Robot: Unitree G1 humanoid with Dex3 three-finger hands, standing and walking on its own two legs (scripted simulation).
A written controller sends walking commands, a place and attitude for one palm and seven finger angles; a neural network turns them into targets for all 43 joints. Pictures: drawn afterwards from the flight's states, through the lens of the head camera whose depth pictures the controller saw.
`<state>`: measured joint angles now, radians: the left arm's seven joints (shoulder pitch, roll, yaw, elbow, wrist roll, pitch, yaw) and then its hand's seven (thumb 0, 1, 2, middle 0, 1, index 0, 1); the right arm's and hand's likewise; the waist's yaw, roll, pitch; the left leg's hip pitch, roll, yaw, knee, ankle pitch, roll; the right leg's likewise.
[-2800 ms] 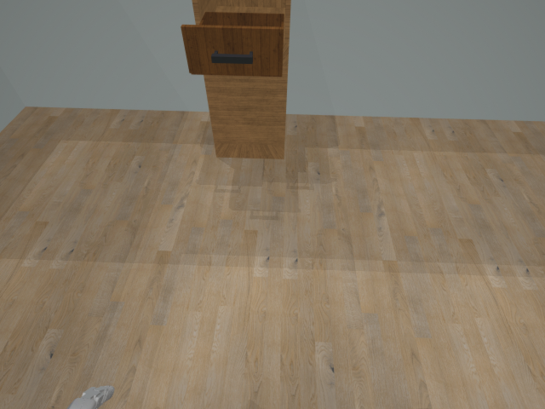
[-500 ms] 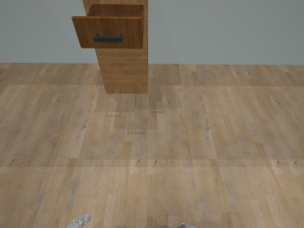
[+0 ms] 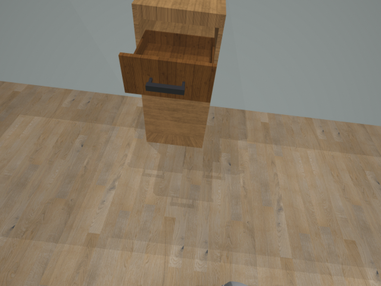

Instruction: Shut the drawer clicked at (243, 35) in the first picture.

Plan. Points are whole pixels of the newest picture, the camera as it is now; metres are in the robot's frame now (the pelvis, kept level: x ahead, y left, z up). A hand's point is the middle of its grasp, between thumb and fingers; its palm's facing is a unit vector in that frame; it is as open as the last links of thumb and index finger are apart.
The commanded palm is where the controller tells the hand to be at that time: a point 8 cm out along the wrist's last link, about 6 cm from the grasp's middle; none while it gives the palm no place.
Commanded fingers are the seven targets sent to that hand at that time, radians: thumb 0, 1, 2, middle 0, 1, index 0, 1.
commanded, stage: walk to a spot facing it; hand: left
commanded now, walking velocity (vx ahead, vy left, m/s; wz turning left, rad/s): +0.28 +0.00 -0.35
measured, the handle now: (166, 85) +0.75 +0.15 -0.04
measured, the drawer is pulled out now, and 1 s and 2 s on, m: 0.30 0.30 0.30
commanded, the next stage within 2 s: take the last steps up to it in 0.08 s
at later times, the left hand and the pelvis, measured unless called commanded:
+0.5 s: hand (152, 232) +0.27 +0.12 -0.17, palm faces -0.02 -0.98 -0.22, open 7.2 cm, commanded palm none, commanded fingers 0.00 0.90 0.90 -0.20 -0.30 -0.20 -0.30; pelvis +0.18 -0.06 -0.01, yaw -4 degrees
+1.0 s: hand (134, 223) +0.30 +0.17 -0.18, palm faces +0.05 -0.99 -0.14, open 7.4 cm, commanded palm none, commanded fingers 0.00 0.90 0.90 -0.20 -0.30 -0.20 -0.30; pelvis +0.33 +0.00 +0.00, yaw -2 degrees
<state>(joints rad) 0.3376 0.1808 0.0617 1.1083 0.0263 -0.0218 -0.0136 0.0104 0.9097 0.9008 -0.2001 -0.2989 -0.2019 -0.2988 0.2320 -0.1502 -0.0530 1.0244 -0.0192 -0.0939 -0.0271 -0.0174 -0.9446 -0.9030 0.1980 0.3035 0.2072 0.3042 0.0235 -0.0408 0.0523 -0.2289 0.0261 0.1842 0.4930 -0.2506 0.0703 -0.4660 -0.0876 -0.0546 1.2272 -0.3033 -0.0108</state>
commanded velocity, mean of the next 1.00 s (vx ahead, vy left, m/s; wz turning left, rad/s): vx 0.26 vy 0.02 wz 0.00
